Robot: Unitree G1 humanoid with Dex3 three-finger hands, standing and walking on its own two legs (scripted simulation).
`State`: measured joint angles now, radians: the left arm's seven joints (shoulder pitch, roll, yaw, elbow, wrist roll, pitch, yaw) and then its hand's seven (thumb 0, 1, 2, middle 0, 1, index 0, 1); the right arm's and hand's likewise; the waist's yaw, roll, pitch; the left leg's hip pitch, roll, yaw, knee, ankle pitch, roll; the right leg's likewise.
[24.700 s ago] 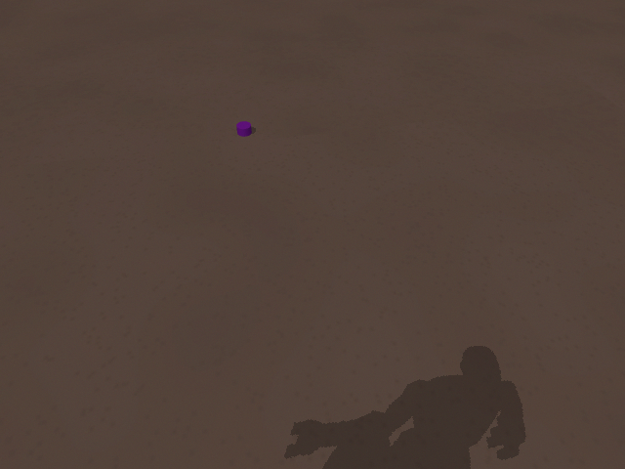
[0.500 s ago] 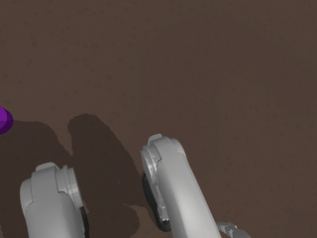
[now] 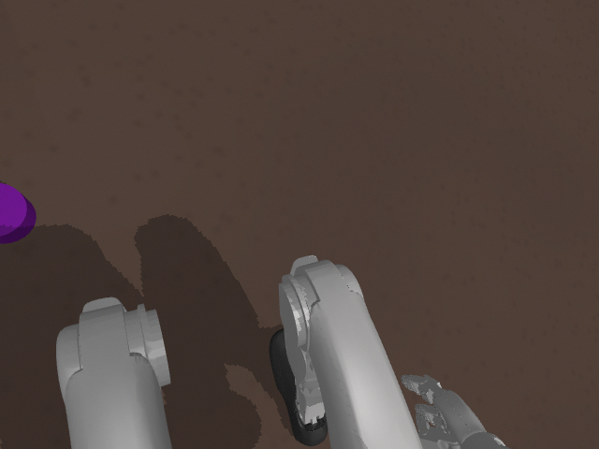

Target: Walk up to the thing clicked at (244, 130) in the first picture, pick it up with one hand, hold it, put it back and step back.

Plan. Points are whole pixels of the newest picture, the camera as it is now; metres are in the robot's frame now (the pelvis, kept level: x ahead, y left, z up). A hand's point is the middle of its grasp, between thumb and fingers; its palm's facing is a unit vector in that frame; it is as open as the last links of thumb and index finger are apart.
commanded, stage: rest palm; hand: left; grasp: from above
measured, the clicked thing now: out of the picture +0.47 +0.32 -0.30
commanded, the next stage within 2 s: close in 1.00 s
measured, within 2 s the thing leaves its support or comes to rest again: neither
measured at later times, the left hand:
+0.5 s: hand out of the picture +0.46 +0.31 -0.24, palm faces -0.45 -0.11 -0.88, open 14.0 cm
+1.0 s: hand out of the picture +0.45 +0.32 -0.26, palm faces -0.45 -0.15 -0.88, open 13.7 cm
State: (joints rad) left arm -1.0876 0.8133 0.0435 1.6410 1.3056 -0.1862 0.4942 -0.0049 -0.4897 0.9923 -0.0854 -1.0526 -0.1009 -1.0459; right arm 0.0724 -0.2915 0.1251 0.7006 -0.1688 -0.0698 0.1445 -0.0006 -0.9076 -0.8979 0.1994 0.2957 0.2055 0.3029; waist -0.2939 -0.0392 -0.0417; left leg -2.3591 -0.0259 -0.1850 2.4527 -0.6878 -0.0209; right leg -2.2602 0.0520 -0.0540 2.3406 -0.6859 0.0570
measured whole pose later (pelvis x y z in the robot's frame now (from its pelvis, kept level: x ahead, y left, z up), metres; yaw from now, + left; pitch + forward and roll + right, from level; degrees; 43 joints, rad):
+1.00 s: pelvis +0.00 +0.01 -0.02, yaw -5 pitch +30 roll -15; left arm -1.03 1.00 0.14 1.73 1.31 -0.25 0.61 0.00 -0.48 1.00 -0.09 -1.05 -0.10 -1.05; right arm 0.10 -0.33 0.26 0.69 -0.26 -0.18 0.24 0.00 -0.91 -0.90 0.20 0.30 0.21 0.30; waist -0.36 -0.12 0.12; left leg -2.35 -0.01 -0.26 2.55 -0.74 -0.02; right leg -2.23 0.08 -0.12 2.37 -0.70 0.07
